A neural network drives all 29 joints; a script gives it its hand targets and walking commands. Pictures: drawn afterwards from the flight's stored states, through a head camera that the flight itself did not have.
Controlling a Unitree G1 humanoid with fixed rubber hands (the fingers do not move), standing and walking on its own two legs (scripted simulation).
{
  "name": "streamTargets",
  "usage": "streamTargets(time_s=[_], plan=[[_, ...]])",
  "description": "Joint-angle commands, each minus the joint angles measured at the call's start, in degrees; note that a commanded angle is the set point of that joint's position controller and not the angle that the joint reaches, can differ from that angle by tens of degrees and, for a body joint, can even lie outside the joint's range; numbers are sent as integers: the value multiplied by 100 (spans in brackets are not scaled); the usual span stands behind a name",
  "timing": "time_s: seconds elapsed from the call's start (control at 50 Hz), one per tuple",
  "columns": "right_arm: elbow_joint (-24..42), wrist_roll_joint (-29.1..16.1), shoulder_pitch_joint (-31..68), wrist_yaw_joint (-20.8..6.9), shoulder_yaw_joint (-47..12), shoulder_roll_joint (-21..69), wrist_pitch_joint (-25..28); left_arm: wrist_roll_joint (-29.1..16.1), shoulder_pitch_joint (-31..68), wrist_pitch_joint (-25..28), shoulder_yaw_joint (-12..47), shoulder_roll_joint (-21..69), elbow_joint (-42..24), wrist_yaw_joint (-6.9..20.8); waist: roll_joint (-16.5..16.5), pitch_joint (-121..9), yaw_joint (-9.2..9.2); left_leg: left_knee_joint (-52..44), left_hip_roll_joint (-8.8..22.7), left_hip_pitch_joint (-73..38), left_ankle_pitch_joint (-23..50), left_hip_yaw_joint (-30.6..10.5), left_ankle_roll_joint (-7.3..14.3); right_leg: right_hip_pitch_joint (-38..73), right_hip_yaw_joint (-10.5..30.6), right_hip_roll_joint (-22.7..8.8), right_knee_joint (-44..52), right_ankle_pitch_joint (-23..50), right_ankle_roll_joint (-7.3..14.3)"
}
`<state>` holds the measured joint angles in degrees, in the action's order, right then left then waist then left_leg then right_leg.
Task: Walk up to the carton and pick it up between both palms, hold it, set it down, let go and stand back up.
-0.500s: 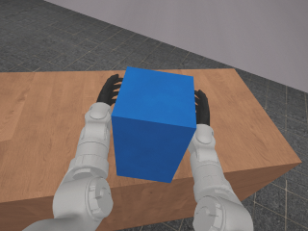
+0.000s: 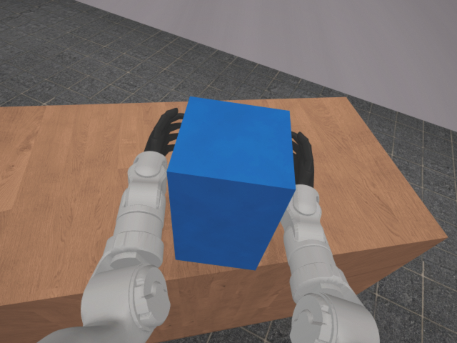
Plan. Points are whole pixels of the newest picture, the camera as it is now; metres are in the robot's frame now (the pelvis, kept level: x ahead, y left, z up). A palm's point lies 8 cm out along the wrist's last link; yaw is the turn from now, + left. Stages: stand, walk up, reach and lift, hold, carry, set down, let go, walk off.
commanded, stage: reach and lift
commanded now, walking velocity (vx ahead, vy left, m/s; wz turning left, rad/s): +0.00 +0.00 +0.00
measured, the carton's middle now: (226, 193) +0.36 +0.00 +0.04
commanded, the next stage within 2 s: none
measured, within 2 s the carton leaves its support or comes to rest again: leaves its support in 0.60 s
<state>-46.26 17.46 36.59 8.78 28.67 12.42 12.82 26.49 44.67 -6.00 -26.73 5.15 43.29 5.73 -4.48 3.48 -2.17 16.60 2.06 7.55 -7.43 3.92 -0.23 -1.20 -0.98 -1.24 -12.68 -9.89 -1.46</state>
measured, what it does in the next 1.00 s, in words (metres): stands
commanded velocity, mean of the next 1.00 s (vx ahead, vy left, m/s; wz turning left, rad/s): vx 0.00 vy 0.00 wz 0.00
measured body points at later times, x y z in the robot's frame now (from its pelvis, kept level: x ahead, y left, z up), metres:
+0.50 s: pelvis +0.00 +0.00 +0.00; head +0.02 +0.03 +0.45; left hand +0.43 +0.12 +0.10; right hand +0.39 -0.14 +0.09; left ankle +0.02 +0.12 -0.75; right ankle -0.03 -0.13 -0.75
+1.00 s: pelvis -0.02 -0.01 +0.00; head -0.01 +0.03 +0.45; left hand +0.41 +0.13 +0.13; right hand +0.38 -0.13 +0.12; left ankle +0.02 +0.12 -0.75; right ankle -0.03 -0.13 -0.75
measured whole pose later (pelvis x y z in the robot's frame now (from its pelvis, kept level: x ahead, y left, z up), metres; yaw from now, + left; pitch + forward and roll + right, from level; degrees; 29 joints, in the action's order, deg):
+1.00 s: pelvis -0.02 -0.01 +0.00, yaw +1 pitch -3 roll -1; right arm -47.4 -1.6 40.2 13.3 8.0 3.9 5.8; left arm 19.5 42.9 -17.1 -19.3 2.5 33.5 0.9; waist -4.4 3.4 -2.7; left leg 16.7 3.0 7.7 -6.0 3.4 -0.6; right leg -0.4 -3.0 -0.5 -11.4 -7.9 -0.8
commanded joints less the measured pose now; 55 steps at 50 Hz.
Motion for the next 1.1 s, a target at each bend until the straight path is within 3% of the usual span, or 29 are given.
streamTargets(time_s=[0.0,0.28,0.56,0.66,0.72,0.8,0.82,0.84,0.86,0.92,0.98,1.08], plan=[[114,193,2713,-654,-1699,2161,164,-54,2022,52,1414,2543,257,532,573,-2069,-14,127,-177,-1485,1371,385,-39,-244,-610,327,46,1401,-141],[27,109,2766,-637,-1773,2049,234,-32,2073,113,1381,2520,302,435,497,-2071,13,67,-137,-1465,1296,371,-36,-269,-582,273,141,1314,-98],[-99,30,3364,-526,-2200,2162,858,-232,2700,551,1920,2922,-31,237,520,-3060,-17,236,-103,-1613,2042,311,-95,33,-615,308,-77,2425,-75],[-342,-31,3474,-457,-2277,2095,1015,-202,2777,632,1969,2960,-28,213,535,-2931,-7,151,-111,-1576,1903,326,-72,122,-597,279,-31,2389,-70],[-423,-180,3485,-419,-2290,1973,785,-115,2634,354,1748,2816,141,279,408,-2400,67,-48,-129,-1354,1225,361,55,130,-537,227,113,1711,-77],[-277,-402,3571,-398,-2461,1923,639,-176,2701,143,1870,2854,-74,268,453,-2446,68,-1,-140,-1541,1374,366,47,140,-527,233,102,1766,-72],[-582,-974,2871,-313,-3184,1895,-98,-33,1668,-529,1425,2387,170,231,383,-1547,459,-55,-283,-1539,1216,329,242,478,-334,239,185,2270,-140],[-19,-1216,3494,-205,-3245,1770,-206,-366,2103,-809,1761,2730,-329,317,119,-1751,154,-153,-304,-1204,967,327,171,377,-399,285,94,2151,-275],[429,-1443,3943,-166,-3504,1907,-238,-554,2427,-900,2033,2909,-639,363,197,-2221,189,-10,-340,-1348,1231,338,111,485,-371,276,65,2235,-223],[1236,-1828,4508,-103,-4022,2201,-378,-1072,2899,-869,2936,3352,-1237,257,454,-3271,-61,327,-312,-1648,1834,129,-36,451,-330,300,-53,2595,-119],[1172,-1963,4364,-64,-3992,2235,-768,-1222,3016,-976,3153,3355,-1275,139,509,-3043,-233,295,-292,-1725,1376,-30,-30,71,-339,284,11,1933,-115],[847,-2076,4392,-111,-3603,2063,-1207,-1128,3084,-1344,2941,3269,-1177,118,613,-2501,-323,168,-247,-1870,956,-88,-76,-364,-457,324,106,1033,-102]])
